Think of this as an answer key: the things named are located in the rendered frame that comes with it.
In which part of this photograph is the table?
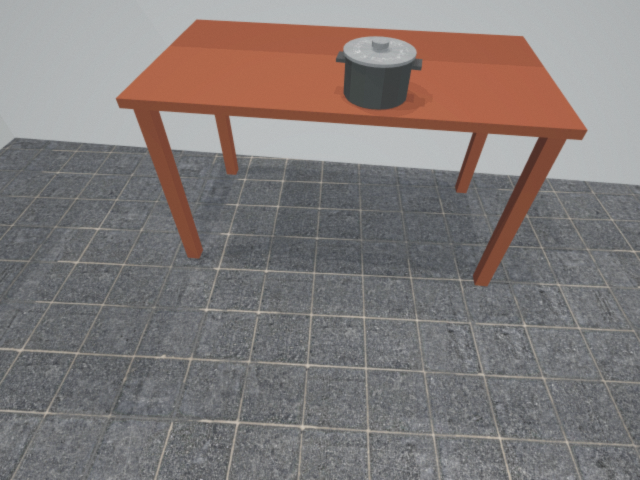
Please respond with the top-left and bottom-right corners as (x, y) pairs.
(116, 19), (588, 286)

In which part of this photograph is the knob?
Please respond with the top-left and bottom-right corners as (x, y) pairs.
(372, 38), (389, 49)

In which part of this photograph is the pot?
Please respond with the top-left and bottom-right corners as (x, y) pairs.
(336, 51), (422, 110)

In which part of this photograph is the lid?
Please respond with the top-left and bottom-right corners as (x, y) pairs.
(343, 36), (417, 68)

